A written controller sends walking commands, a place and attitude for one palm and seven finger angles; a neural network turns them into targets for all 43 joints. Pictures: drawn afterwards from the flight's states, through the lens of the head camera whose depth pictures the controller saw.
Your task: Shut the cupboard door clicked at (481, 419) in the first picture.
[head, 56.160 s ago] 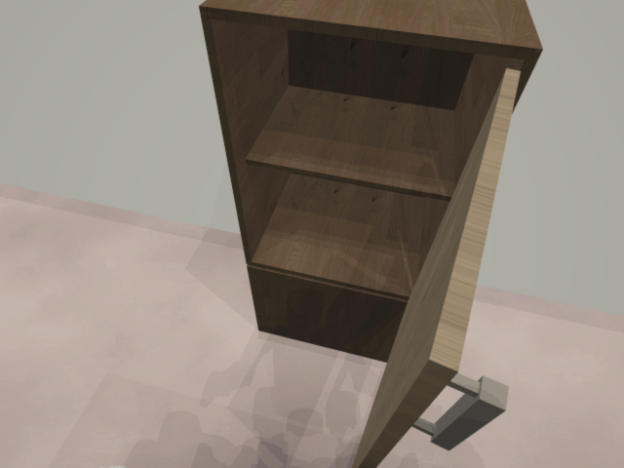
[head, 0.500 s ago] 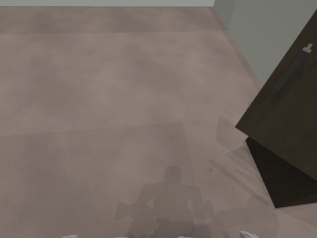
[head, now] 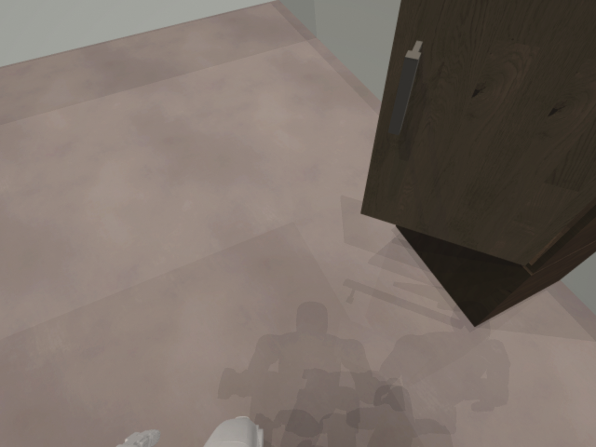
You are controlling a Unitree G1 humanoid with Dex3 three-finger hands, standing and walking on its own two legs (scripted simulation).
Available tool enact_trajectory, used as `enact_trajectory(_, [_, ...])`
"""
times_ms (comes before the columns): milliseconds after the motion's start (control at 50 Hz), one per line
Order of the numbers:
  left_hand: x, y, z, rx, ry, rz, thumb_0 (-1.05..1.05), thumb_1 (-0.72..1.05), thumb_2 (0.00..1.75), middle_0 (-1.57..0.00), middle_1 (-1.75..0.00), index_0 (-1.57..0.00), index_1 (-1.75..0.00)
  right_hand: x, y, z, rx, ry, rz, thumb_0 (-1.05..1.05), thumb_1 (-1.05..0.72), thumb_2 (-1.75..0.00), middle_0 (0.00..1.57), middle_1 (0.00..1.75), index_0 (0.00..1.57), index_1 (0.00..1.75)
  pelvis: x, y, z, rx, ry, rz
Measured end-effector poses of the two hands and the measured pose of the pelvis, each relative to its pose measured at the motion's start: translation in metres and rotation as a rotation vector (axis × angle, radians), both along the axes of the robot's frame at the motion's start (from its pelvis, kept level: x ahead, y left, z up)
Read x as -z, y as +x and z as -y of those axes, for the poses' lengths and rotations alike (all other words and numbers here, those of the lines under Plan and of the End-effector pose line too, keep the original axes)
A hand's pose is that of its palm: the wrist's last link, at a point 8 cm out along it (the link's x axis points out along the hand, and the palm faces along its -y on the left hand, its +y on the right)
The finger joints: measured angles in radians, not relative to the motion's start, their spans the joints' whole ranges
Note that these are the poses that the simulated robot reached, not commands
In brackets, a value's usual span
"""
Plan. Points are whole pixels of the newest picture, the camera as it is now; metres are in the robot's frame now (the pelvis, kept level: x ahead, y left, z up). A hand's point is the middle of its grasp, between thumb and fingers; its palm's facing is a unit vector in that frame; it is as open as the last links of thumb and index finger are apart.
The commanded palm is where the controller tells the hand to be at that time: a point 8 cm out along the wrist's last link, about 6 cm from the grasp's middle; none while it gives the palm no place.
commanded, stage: turn to face it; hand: left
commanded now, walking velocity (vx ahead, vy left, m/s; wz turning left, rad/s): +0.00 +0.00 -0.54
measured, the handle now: (405, 89) +0.67 -0.16 +0.08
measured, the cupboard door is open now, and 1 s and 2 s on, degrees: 41 41 41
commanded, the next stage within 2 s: take the last steps up to it in 0.46 s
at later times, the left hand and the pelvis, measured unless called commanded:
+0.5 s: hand (190, 412) +0.18 +0.19 -0.16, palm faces -0.25 -0.93 -0.26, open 7.4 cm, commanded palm none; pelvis +0.02 +0.01 -0.01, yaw -15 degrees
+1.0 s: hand (224, 386) +0.22 +0.14 -0.17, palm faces -0.38 -0.91 -0.13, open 7.4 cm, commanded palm none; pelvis +0.09 -0.01 +0.01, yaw -22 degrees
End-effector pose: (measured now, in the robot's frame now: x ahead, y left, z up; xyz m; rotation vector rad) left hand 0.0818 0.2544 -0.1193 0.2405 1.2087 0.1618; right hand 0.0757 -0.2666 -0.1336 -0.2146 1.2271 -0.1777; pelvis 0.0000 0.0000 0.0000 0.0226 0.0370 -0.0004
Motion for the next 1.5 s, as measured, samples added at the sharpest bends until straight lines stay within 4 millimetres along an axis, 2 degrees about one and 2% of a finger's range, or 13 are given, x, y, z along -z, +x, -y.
enact_trajectory(140, [0.017,0.013,-0.011,0.039,-0.039,-0.035,0.01,0.90,0.90,-0.21,-0.30,-0.21,-0.30,-0.011,0.016,-0.018,0.046,-0.022,0.073,0.01,-0.90,-0.89,0.20,0.30,0.20,0.30,0.004,0.013,-0.018,0.077,-0.012,-0.004])
enact_trajectory(220, [0.031,0.030,-0.023,0.072,-0.051,-0.045,0.01,0.90,0.90,-0.21,-0.30,-0.21,-0.30,-0.011,0.010,-0.031,0.062,-0.045,0.094,0.01,-0.90,-0.89,0.20,0.30,0.20,0.30,0.012,0.018,-0.029,0.127,-0.027,-0.005])
enact_trajectory(360, [0.017,0.068,-0.018,0.156,-0.047,-0.028,0.01,0.91,0.90,-0.20,-0.30,-0.20,-0.30,-0.011,-0.032,-0.042,0.142,-0.022,0.017,0.01,-0.90,-0.89,0.20,0.30,0.21,0.30,0.002,0.022,-0.028,0.193,-0.048,0.008])
enact_trajectory(480, [0.011,0.101,0.013,0.253,-0.022,0.037,0.01,0.91,0.90,-0.20,-0.30,-0.20,-0.30,0.013,-0.079,-0.029,0.258,0.029,-0.060,0.01,-0.90,-0.89,0.21,0.30,0.21,0.30,0.011,0.025,-0.012,0.245,-0.030,0.015])
enact_trajectory(560, [0.007,0.103,0.030,0.290,-0.008,0.044,0.01,0.91,0.90,-0.20,-0.30,-0.20,-0.30,0.021,-0.097,-0.019,0.325,0.039,-0.115,0.01,-0.90,-0.89,0.20,0.30,0.21,0.30,0.011,0.025,-0.008,0.270,-0.033,0.017])
enact_trajectory(760, [0.022,0.095,0.040,0.289,-0.083,-0.036,0.01,0.90,0.90,-0.20,-0.30,-0.21,-0.30,-0.002,-0.083,-0.027,0.342,0.015,-0.074,0.01,-0.90,-0.89,0.20,0.30,0.20,0.30,0.003,0.047,-0.009,0.301,-0.033,0.013])
enact_trajectory(820, [0.039,0.099,0.035,0.290,-0.106,-0.075,0.01,0.90,0.90,-0.20,-0.30,-0.21,-0.30,0.000,-0.076,-0.033,0.346,-0.016,-0.042,0.01,-0.90,-0.89,0.20,0.30,0.20,0.30,0.012,0.059,-0.013,0.322,-0.048,0.007])
enact_trajectory(900, [0.037,0.115,0.039,0.341,-0.111,-0.129,0.01,0.91,0.90,-0.20,-0.30,-0.20,-0.30,-0.010,-0.085,-0.043,0.394,-0.017,-0.061,0.01,-0.90,-0.89,0.20,0.30,0.21,0.30,0.004,0.073,-0.007,0.357,-0.046,0.006])
enact_trajectory(1040, [0.021,0.172,0.076,0.402,-0.120,-0.086,0.01,0.91,0.90,-0.20,-0.30,-0.20,-0.30,-0.020,-0.116,-0.055,0.481,0.036,-0.208,0.01,-0.90,-0.89,0.20,0.30,0.21,0.30,-0.008,0.098,0.016,0.398,-0.064,0.004])
enact_trajectory(1200, [0.025,0.242,0.158,0.492,-0.100,-0.001,0.01,0.91,0.90,-0.20,-0.30,-0.20,-0.30,0.004,-0.133,-0.031,0.586,0.137,-0.346,0.01,-0.90,-0.89,0.20,0.30,0.21,0.30,0.011,0.129,0.075,0.418,-0.031,0.011])
enact_trajectory(1280, [0.025,0.247,0.183,0.461,-0.092,0.026,0.01,0.91,0.90,-0.20,-0.30,-0.20,-0.30,0.016,-0.105,0.005,0.570,0.145,-0.349,0.01,-0.90,-0.89,0.20,0.30,0.21,0.30,0.013,0.141,0.096,0.414,-0.044,0.017])
enact_trajectory(1400, [0.023,0.233,0.188,0.382,-0.071,-0.046,0.00,0.94,0.90,-0.20,-0.30,-0.21,-0.30,0.006,-0.007,0.067,0.486,0.075,-0.148,0.01,-0.91,-0.89,0.20,0.30,0.20,0.30,0.001,0.166,0.118,0.398,-0.049,0.008])
enact_trajectory(1500, [0.036,0.230,0.187,0.351,-0.078,-0.110,0.00,0.93,0.90,-0.20,-0.30,-0.20,-0.30,0.005,0.069,0.093,0.427,0.035,-0.005,0.01,-0.91,-0.89,0.20,0.30,0.20,0.30,0.006,0.190,0.126,0.405,-0.075,0.019])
